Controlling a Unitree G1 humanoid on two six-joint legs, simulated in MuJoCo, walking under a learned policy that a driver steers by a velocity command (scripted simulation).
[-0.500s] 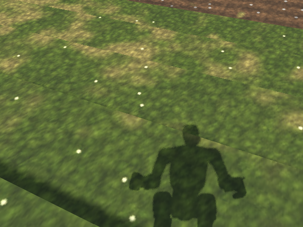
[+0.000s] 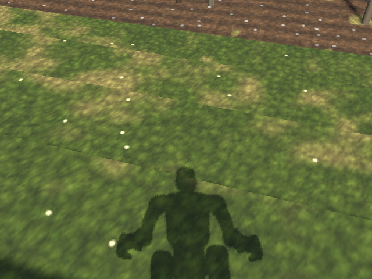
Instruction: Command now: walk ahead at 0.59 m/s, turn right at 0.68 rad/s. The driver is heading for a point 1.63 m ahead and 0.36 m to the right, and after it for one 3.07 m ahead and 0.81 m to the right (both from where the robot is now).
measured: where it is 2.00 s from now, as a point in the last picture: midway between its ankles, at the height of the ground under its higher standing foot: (257, 121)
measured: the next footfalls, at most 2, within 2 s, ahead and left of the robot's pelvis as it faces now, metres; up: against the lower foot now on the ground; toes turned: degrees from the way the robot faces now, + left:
right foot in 0.16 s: +0.13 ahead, -0.15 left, +0.00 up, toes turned -13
left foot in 0.74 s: +0.64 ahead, -0.19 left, -0.19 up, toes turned -30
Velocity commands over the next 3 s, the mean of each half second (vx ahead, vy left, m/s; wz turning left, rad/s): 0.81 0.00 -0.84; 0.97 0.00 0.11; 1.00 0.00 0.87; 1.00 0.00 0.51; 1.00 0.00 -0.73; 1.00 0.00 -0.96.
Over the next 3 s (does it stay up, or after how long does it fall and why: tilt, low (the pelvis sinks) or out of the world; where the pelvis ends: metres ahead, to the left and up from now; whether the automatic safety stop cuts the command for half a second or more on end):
stays up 2.59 -0.33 -0.60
